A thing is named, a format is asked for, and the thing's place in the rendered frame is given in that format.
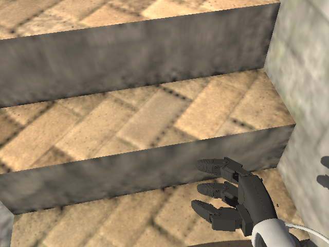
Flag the robot right hand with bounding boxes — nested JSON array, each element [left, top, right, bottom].
[[191, 157, 279, 237]]

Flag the right robot forearm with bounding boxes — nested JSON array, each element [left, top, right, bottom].
[[251, 218, 303, 247]]

